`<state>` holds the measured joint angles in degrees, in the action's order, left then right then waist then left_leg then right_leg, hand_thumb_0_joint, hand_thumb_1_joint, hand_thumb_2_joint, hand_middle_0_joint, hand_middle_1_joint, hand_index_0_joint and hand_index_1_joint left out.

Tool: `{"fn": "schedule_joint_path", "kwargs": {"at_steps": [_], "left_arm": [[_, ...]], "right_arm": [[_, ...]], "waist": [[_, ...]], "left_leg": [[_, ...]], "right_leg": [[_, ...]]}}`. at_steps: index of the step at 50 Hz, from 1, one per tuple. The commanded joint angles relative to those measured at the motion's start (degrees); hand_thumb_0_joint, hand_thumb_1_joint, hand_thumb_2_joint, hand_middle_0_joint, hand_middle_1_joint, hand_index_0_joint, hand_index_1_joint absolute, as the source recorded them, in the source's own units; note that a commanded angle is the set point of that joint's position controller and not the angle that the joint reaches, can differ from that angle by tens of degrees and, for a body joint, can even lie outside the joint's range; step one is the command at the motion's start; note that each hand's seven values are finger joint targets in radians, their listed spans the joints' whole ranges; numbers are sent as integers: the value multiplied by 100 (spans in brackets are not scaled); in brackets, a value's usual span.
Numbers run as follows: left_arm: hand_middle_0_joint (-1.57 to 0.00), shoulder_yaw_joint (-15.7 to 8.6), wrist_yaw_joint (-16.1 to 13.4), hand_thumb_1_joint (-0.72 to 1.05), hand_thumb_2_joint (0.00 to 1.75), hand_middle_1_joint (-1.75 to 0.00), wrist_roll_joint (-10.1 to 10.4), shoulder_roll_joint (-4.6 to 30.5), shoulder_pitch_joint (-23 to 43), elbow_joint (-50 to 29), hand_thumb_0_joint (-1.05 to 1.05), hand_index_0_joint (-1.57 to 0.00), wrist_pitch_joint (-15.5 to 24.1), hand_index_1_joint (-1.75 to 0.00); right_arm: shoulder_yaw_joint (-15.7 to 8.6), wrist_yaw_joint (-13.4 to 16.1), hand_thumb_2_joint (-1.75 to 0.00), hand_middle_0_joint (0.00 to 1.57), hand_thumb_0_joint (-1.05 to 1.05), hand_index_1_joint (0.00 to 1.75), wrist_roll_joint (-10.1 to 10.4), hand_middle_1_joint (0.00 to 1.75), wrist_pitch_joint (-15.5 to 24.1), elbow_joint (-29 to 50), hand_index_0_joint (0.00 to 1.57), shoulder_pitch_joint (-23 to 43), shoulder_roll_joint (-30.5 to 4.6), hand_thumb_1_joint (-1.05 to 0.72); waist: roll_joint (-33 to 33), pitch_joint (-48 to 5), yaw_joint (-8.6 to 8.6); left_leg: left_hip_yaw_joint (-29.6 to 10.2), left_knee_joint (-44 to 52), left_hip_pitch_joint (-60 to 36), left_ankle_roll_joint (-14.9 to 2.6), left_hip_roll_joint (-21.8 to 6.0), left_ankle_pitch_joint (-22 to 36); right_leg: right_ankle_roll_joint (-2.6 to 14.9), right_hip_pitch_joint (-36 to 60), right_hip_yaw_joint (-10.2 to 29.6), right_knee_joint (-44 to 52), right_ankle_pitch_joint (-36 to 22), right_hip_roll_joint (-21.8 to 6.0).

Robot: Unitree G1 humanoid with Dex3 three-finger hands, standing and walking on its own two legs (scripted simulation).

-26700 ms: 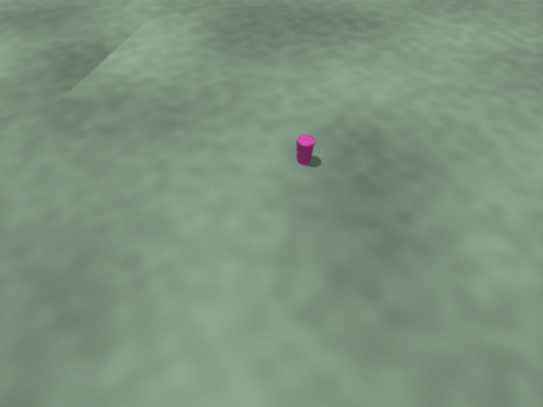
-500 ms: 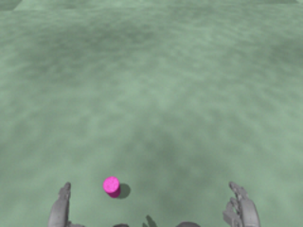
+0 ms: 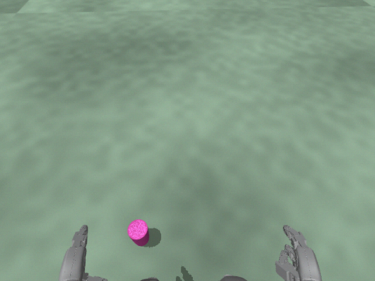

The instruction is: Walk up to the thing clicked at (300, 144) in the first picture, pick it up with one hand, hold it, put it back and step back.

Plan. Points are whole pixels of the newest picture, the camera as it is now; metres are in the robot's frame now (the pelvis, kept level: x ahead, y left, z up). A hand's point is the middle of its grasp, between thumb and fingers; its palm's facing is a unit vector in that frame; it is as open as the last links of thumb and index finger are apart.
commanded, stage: home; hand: left
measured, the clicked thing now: (139, 234) +0.42 +0.22 -0.66
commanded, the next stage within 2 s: stand in 0.30 s
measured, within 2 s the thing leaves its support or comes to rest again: neither
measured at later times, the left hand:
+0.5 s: hand (102, 266) +0.17 +0.19 -0.06, palm faces +0.11 -0.95 -0.28, open 17.0 cm
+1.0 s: hand out of the picture +0.11 +0.24 -0.11, palm faces -0.01 -0.94 -0.34, open 7.8 cm
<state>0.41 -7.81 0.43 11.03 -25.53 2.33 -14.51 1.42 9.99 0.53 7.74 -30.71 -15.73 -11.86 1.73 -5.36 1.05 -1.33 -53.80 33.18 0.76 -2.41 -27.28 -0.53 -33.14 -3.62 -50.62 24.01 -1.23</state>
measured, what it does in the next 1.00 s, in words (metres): stands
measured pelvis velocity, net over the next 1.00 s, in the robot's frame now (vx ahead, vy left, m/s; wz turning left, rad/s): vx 0.00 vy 0.01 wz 0.00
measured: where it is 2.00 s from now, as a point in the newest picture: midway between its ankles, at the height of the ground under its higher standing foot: outside the picture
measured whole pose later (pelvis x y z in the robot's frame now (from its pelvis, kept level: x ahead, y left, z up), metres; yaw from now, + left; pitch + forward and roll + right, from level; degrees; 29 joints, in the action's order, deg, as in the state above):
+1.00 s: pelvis +0.00 +0.01 +0.02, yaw +0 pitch +0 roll +0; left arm -0.8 -1.2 -2.5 18.4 -13.6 41.5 -0.9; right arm -2.1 0.8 -3.3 0.8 -48.9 -11.1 -17.3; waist -1.0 0.7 -0.4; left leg 0.5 -43.3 20.6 -0.6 0.0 -22.7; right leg -1.5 -21.9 -2.1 -42.6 20.7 -3.4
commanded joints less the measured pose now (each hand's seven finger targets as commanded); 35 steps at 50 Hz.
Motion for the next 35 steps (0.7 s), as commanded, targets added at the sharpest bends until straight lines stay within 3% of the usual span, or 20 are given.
{"fn": "schedule_joint_path", "kwargs": {"at_steps": [1, 6, 14, 17, 18, 20, 22, 23, 28, 29, 30, 35], "left_arm": [[-5, -327, -69, -54, 6, -6, -59, 607, 149, -1043, 0, -5, 300, -6], [-5, -270, -61, -53, 6, -6, -70, 544, 125, -1045, 0, -5, 300, -6], [-5, -296, -68, -52, 7, -6, -64, 574, 161, -1023, 0, -5, 299, -6], [-5, -217, -75, -54, 6, -6, -69, 518, 224, -1035, 0, -5, 295, -6], [-5, -320, -66, -56, 5, -5, -67, 597, 16, -1108, 0, -5, 287, -5], [-5, -322, -74, -54, 6, -6, -61, 617, 199, -1015, 0, -5, 286, -6], [-20, -338, -64, -38, 22, -22, -71, 625, 110, -1099, 0, -20, 307, -22], [-20, -280, -56, -30, 30, -30, -73, 578, 99, -1055, 0, -20, 305, -30], [-20, -272, -63, 10, 70, -30, -70, 572, 194, -1133, 0, -20, 276, -30], [-20, -289, -61, 18, 78, -30, -61, 584, 163, -1109, 0, -20, 281, -30], [-20, -347, -71, 26, 86, -30, -74, 604, 61, -1068, 0, -20, 283, -30], [-20, -316, -71, 66, 90, -30, -67, 581, 115, -1105, 0, -20, 272, -30]], "right_arm": [[-278, 58, -90, 20, 0, 30, -10, 30, 338, 923, 20, 447, -655, -90], [-298, 66, -90, 20, 0, 30, -21, 30, 349, 897, 20, 344, -651, -90], [-275, 62, -90, 20, 0, 30, -14, 30, 362, 916, 20, 407, -644, -90], [-292, 60, -90, 20, 0, 30, -13, 30, 372, 909, 20, 394, -676, -90], [-286, 67, -90, 20, 0, 30, -24, 30, 367, 912, 20, 322, -639, -90], [-276, 67, -90, 20, 0, 30, -17, 30, 363, 920, 20, 390, -641, -90], [-278, 77, -90, 20, 0, 30, -24, 30, 355, 944, 20, 363, -627, -90], [-291, 84, -90, 20, 0, 30, -29, 30, 345, 942, 20, 380, -644, -90], [-294, 87, -90, 20, 0, 30, -22, 30, 362, 916, 20, 363, -652, -90], [-279, 79, -90, 20, 0, 30, -16, 30, 365, 894, 20, 357, -647, -90], [-297, 99, -90, 20, 0, 30, -27, 30, 361, 902, 20, 340, -639, -90], [-292, 85, -90, 20, 0, 30, -23, 30, 364, 895, 20, 351, -645, -90]], "waist": [[18, -459, -29], [15, -672, 36], [-9, -382, -34], [65, -429, 11], [120, -616, -46], [-116, -457, 2], [-49, -594, -23], [-71, -648, 17], [-68, -667, 44], [-21, -444, -9], [-75, -671, 7], [37, -587, 19]], "left_leg": [[118, 992, -144, -87, 200, 973], [125, 891, -309, -69, 187, 1396], [111, 1008, -143, -83, 187, 920], [65, 1041, -191, -58, 161, 1021], [81, 959, -268, -55, 179, 1271], [98, 938, -145, -87, 192, 1152], [154, 859, -197, -94, 217, 1245], [142, 859, -223, -96, 205, 1262], [105, 886, -271, -88, 185, 1350], [132, 895, -191, -84, 192, 1246], [128, 846, -277, -85, 186, 1406], [113, 892, -282, -67, 177, 1405]], "right_leg": [[81, 472, -46, 853, -740, 167], [81, 550, -46, 763, -1140, 179], [76, 424, -59, 841, -695, 173], [91, 400, -87, 762, -769, 194], [94, 495, -85, 745, -971, 196], [67, 479, -78, 812, -908, 181], [60, 541, -25, 830, -1024, 146], [58, 535, -30, 815, -1046, 158], [75, 546, -53, 767, -1114, 169], [72, 472, -44, 799, -1013, 155], [67, 564, -39, 784, -1156, 160], [80, 512, -58, 760, -1130, 177]]}}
